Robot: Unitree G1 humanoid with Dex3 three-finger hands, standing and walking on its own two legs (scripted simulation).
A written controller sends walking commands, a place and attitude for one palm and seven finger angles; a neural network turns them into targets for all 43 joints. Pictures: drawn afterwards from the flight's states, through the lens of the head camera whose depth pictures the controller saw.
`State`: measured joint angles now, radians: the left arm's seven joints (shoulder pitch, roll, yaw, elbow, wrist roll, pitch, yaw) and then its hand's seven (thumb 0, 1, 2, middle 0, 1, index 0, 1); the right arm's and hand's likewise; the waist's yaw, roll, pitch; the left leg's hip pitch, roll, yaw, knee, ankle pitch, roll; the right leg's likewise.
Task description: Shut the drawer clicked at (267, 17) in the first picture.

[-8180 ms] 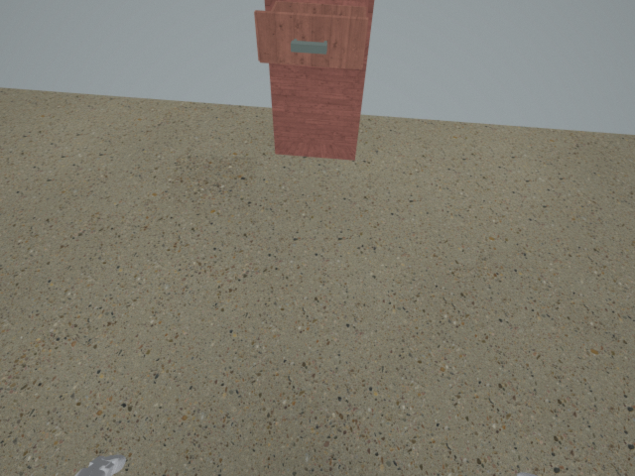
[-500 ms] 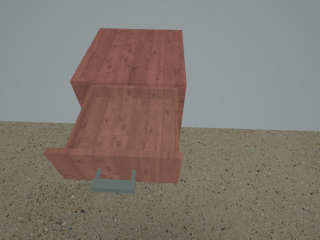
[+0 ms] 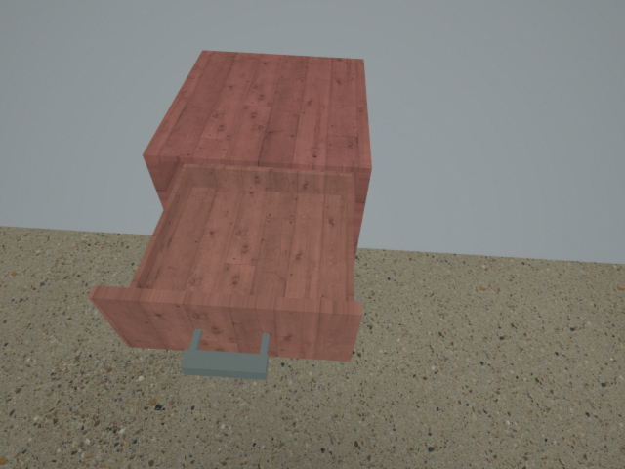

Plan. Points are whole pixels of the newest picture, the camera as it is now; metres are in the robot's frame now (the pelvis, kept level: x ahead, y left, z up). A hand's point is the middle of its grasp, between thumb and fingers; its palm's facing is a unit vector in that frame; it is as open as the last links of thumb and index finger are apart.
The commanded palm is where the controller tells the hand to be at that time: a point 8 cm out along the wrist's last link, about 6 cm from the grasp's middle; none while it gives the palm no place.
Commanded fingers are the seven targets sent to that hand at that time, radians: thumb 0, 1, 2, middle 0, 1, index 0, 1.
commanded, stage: look again from close up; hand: left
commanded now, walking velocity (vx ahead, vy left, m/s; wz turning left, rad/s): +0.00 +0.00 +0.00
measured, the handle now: (228, 350) +0.29 +0.14 -0.07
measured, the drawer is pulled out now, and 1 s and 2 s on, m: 0.30 0.29 0.29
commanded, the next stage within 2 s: raise the hand and make a fist in 0.36 s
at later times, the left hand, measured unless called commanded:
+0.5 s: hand out of the picture +0.03 +0.16 -0.17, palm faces +0.06 -0.98 -0.20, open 7.3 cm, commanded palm +0.10 +0.21 -0.07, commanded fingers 0.00 0.90 0.90 -0.26 -0.37 -0.26 -0.37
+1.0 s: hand out of the picture +0.12 +0.13 -0.04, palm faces +0.04 -1.00 +0.00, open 5.3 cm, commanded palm +0.10 +0.19 -0.03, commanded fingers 0.00 0.90 0.90 -0.76 -0.91 -0.76 -0.91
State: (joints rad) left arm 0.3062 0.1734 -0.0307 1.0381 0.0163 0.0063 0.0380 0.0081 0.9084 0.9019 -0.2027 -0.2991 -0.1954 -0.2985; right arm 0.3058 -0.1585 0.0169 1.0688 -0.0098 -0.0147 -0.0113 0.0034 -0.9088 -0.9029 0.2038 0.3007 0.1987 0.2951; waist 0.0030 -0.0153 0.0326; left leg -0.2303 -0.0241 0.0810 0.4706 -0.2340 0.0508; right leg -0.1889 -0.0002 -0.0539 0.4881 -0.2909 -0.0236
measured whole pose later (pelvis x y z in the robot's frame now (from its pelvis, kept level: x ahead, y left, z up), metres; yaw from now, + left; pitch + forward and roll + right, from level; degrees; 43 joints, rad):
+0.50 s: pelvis +0.02 -0.01 +0.00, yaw +0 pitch -1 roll +0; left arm 0.34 0.16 -0.02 0.92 -0.02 0.05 0.06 0.02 0.93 0.90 -0.20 -0.30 -0.20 -0.30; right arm 0.29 -0.15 0.02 1.08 0.01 -0.03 -0.03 0.01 -0.92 -0.90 0.20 0.30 0.20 0.30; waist 0.00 -0.02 0.04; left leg -0.21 0.00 0.07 0.47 -0.25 0.03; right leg -0.14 0.02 -0.07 0.44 -0.29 -0.03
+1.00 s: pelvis -0.04 -0.03 -0.10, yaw +3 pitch +12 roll -2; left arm 0.60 0.17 0.00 -0.13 -0.20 -0.50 -0.21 0.02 0.90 0.90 -0.51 -0.67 -0.57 -0.70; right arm 0.11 -0.22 -0.03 0.46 0.03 -0.22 -0.02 0.01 -0.91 -0.90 0.20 0.30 0.20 0.30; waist 0.05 0.01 -0.14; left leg -0.92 0.02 -0.01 1.19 -0.48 0.01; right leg -0.83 0.01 -0.16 1.17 -0.56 -0.08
